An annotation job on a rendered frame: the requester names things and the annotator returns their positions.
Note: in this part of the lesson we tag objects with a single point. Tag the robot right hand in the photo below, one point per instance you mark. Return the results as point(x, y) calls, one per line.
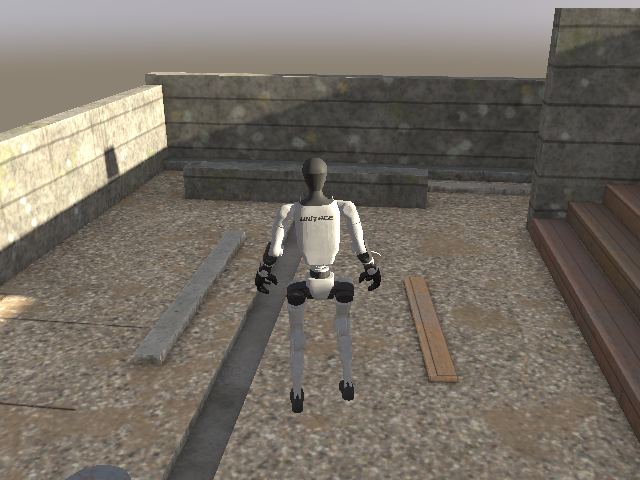
point(376, 278)

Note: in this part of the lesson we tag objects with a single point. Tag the left robot foot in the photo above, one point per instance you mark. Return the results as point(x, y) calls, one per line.
point(297, 404)

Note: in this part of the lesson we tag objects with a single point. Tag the right robot upper arm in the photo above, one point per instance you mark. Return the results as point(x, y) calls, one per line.
point(348, 210)

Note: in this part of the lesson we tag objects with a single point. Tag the right robot shin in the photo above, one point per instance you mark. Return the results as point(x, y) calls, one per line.
point(345, 353)

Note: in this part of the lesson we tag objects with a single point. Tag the left robot forearm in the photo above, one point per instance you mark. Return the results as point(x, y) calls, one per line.
point(266, 263)

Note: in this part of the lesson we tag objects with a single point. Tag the left robot upper arm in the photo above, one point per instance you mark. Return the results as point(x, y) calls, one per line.
point(285, 212)

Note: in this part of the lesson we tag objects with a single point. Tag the right robot forearm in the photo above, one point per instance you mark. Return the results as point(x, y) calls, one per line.
point(367, 260)

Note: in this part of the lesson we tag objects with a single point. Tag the robot left hand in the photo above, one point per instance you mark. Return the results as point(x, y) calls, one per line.
point(267, 280)

